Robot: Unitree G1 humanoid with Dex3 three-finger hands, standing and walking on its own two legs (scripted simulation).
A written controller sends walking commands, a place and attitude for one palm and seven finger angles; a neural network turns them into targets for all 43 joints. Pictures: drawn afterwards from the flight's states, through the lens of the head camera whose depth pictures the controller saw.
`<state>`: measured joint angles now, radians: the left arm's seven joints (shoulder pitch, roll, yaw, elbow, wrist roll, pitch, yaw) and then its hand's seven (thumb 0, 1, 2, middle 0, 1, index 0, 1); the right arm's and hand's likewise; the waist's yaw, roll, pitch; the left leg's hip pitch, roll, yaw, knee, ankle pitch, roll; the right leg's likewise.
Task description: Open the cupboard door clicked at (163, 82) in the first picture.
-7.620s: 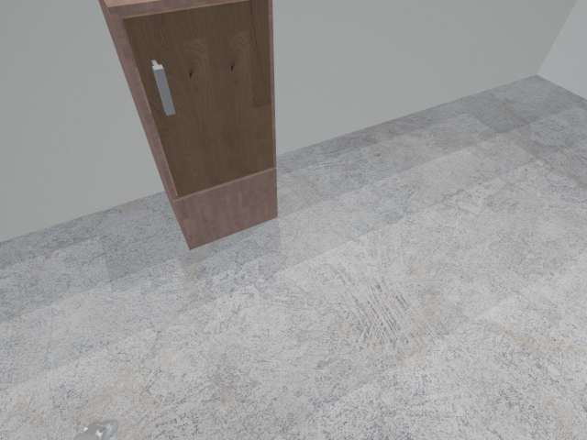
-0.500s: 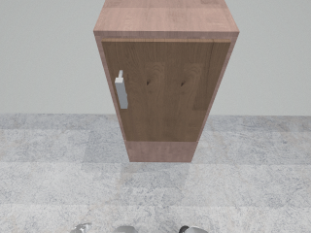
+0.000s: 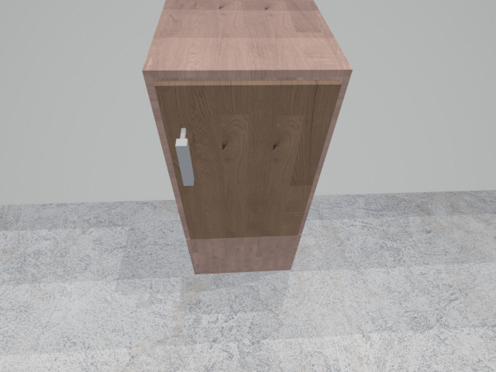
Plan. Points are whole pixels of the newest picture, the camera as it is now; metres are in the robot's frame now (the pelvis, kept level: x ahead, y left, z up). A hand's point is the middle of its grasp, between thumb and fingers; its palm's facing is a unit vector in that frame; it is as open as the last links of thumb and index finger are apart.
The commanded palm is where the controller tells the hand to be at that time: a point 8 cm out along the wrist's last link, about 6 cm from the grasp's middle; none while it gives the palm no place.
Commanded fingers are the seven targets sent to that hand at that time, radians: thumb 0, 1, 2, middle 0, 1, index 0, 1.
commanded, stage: come to a stop and stand still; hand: left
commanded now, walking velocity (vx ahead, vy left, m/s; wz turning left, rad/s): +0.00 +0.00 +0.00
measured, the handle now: (186, 157) +0.57 +0.17 -0.02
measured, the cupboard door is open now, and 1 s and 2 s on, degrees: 0 0 0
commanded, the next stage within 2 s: look again from close up in 0.56 s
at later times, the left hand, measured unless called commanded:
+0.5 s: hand out of the picture -0.03 +0.10 -0.18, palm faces +0.09 -0.98 -0.17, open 7.3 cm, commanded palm none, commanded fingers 0.00 0.90 0.90 -0.20 -0.30 -0.20 -0.30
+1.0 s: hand out of the picture -0.03 +0.16 -0.18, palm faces +0.05 -0.98 -0.18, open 7.4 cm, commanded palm none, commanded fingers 0.00 0.90 0.90 -0.20 -0.30 -0.20 -0.30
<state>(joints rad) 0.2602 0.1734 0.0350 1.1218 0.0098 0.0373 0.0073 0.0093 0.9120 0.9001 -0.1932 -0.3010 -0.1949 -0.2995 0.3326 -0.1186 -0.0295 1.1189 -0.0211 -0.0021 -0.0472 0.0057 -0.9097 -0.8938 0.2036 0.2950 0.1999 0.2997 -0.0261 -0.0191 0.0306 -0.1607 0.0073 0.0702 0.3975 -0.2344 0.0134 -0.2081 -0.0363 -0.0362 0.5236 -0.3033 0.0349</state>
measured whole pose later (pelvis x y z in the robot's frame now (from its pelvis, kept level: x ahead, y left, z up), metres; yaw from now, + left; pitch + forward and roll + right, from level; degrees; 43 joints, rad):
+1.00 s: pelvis -0.03 +0.00 -0.01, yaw +1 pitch -2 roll +0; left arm 0.32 0.15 0.00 1.08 0.03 -0.01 0.03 0.01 0.91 0.90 -0.20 -0.30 -0.20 -0.30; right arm 0.31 -0.15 -0.01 1.05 -0.02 0.00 -0.03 0.01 -0.94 -0.89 0.20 0.29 0.20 0.30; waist 0.01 0.00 0.00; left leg -0.23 -0.01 0.06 0.51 -0.26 0.04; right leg -0.21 -0.02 -0.06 0.50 -0.26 -0.01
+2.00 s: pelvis +0.07 -0.07 +0.00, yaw +3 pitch +1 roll -1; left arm 0.27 0.17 0.05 1.02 0.04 0.04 -0.01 0.01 0.93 0.90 -0.19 -0.30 -0.20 -0.30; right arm 0.32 -0.12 -0.01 1.06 -0.04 -0.04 -0.05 0.01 -0.92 -0.89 0.20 0.29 0.20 0.30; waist 0.00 -0.02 0.04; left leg -0.20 0.09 0.12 0.46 -0.27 -0.01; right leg -0.53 -0.07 -0.05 0.97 -0.29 0.02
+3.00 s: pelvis +0.07 -0.13 -0.01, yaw +4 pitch +1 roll -1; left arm 0.33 0.10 -0.02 1.08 0.02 -0.05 0.04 0.01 0.92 0.90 -0.20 -0.30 -0.20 -0.30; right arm 0.32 -0.15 0.00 1.05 -0.02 0.01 -0.01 0.01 -0.91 -0.89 0.20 0.29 0.20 0.30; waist -0.02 0.08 0.04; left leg -0.29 0.03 0.03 0.65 -0.38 0.02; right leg -0.20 0.08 -0.08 0.49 -0.32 -0.08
